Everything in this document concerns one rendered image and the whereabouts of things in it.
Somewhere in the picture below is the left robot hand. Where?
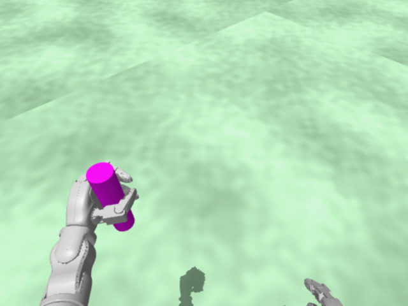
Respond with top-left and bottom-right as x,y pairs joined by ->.
66,160 -> 139,231

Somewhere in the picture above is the right robot hand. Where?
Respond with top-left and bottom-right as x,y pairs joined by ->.
304,279 -> 342,306

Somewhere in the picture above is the left robot arm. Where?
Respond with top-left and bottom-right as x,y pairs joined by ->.
39,224 -> 97,306

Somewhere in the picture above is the can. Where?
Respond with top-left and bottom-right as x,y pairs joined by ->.
86,163 -> 135,231

